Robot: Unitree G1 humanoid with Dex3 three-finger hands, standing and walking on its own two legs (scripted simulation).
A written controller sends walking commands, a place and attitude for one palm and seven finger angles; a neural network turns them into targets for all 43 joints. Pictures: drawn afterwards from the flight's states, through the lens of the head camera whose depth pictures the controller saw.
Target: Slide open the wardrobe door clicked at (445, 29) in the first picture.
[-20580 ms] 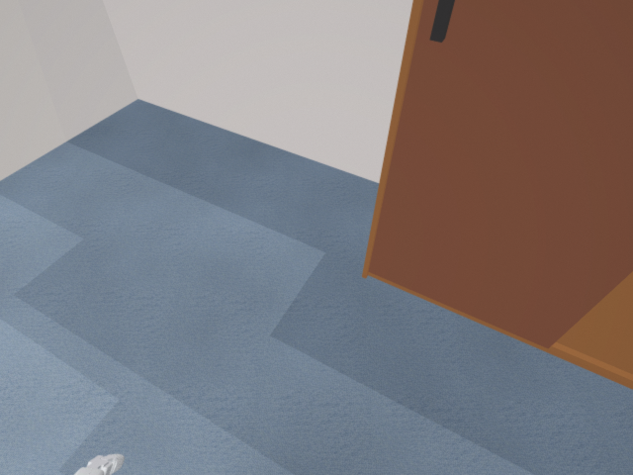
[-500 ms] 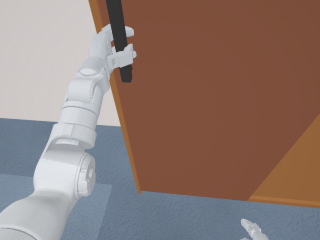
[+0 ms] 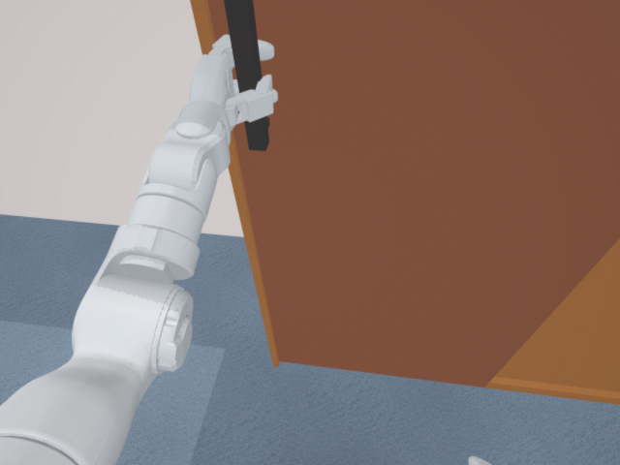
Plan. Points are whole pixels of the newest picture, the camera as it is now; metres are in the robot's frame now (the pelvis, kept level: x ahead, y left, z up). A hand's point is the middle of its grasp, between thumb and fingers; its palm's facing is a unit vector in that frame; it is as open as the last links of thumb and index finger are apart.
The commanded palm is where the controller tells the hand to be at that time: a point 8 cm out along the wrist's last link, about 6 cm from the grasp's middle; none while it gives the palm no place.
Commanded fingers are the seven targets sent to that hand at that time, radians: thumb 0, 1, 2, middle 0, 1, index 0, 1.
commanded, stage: tug the door sideways, standing still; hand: left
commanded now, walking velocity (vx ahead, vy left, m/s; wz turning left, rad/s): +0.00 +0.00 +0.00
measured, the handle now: (252, 64) +0.52 +0.12 +0.27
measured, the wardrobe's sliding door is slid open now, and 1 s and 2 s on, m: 0.00 0.04 0.29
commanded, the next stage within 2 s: step sideways, sliding the door along in 0.04 s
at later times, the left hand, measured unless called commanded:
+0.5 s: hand (273, 102) +0.48 +0.09 +0.24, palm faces +0.22 -0.97 -0.10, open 6.5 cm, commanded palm +0.44 +0.07 +0.26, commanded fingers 0.00 0.90 0.90 -0.45 -1.40 -0.45 -1.40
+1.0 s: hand (300, 104) +0.49 +0.05 +0.24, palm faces +0.40 -0.91 -0.11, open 7.0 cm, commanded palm +0.44 +0.01 +0.24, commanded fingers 0.00 0.90 0.90 -0.45 -1.40 -0.45 -1.40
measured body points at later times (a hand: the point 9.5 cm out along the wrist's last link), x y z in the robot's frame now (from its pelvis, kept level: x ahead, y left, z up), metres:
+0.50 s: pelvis +0.01 -0.07 -0.02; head +0.07 -0.10 +0.42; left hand +0.46 +0.14 +0.25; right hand +0.12 -0.29 -0.16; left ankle -0.03 +0.11 -0.74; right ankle +0.02 -0.15 -0.74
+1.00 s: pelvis +0.08 -0.20 -0.03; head +0.18 -0.19 +0.41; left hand +0.46 +0.10 +0.24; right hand +0.34 -0.34 -0.13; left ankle +0.01 +0.03 -0.73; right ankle +0.15 -0.34 -0.74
